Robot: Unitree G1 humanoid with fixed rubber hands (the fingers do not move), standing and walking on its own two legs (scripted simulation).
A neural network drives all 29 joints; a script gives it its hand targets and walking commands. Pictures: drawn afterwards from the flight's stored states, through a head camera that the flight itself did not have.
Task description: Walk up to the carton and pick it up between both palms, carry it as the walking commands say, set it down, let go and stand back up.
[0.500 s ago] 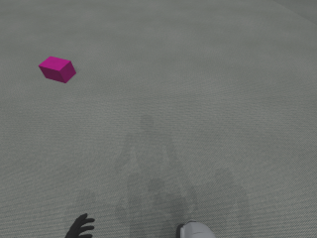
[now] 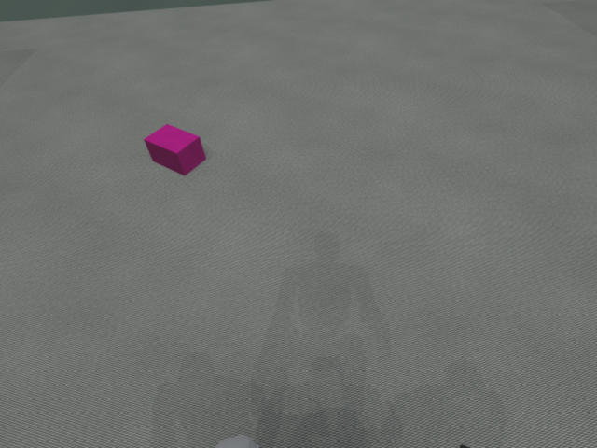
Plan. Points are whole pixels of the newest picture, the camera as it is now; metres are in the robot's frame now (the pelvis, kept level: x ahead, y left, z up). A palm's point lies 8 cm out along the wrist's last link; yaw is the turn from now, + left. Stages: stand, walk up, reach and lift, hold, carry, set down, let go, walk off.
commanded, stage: walk up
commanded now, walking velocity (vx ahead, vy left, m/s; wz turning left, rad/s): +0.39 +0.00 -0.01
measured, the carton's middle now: (175, 149) +1.68 +0.82 -0.72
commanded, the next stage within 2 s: none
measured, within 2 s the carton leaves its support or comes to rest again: neither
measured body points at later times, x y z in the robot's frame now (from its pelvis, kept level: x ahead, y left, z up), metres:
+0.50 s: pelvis +0.18 +0.09 -0.01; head +0.19 +0.10 +0.44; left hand +0.29 +0.32 -0.16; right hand +0.11 -0.16 -0.15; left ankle +0.10 +0.18 -0.76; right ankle +0.23 -0.06 -0.69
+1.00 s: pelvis +0.35 +0.05 +0.00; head +0.36 +0.02 +0.45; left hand +0.32 +0.29 -0.14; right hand +0.48 -0.21 -0.14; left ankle +0.45 +0.24 -0.67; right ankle +0.36 -0.02 -0.76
